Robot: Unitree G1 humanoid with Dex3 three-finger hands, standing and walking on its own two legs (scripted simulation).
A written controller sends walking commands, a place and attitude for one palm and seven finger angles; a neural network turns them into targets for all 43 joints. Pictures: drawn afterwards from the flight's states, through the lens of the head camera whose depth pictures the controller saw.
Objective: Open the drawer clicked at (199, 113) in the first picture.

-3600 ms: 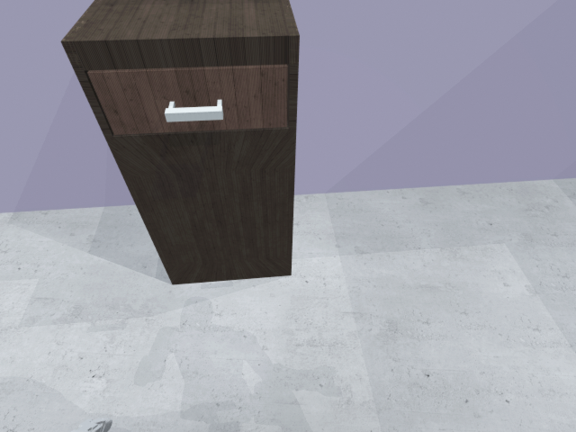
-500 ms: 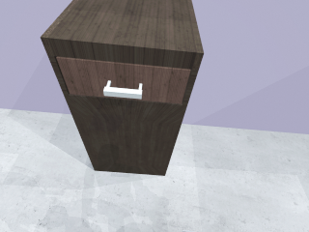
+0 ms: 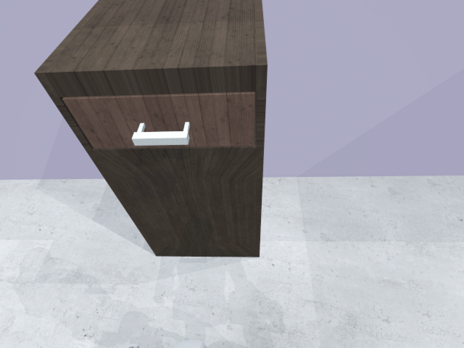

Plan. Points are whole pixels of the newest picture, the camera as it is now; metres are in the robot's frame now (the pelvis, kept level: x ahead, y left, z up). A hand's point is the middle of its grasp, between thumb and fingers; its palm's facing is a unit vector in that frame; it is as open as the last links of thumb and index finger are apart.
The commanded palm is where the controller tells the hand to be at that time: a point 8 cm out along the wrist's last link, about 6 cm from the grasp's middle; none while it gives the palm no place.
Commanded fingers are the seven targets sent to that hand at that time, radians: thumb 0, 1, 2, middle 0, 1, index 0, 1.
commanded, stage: come to a stop and stand still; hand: left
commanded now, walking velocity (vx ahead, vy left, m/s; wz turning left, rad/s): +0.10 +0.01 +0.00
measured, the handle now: (162, 132) +0.56 +0.20 +0.03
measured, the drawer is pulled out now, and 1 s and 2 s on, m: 0.00 0.00 0.00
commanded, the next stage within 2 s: look again from close up in 0.38 s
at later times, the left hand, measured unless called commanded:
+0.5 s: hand out of the picture -0.01 +0.20 -0.18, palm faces +0.03 -0.98 -0.19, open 7.4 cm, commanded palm none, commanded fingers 0.00 0.90 0.90 -0.20 -0.30 -0.20 -0.30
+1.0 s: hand out of the picture -0.02 +0.19 -0.17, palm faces +0.05 -0.98 -0.18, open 7.3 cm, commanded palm none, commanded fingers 0.00 0.90 0.90 -0.20 -0.30 -0.20 -0.30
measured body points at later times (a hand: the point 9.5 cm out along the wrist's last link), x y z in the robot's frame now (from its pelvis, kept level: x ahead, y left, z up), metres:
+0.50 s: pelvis +0.00 +0.02 +0.00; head +0.02 +0.02 +0.45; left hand -0.01 +0.25 -0.16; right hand -0.05 -0.18 -0.16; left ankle -0.06 +0.15 -0.74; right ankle +0.00 -0.08 -0.74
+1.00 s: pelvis -0.02 +0.03 +0.00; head -0.04 +0.02 +0.45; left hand -0.02 +0.24 -0.16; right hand -0.02 -0.19 -0.16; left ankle -0.04 +0.14 -0.74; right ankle +0.00 -0.08 -0.74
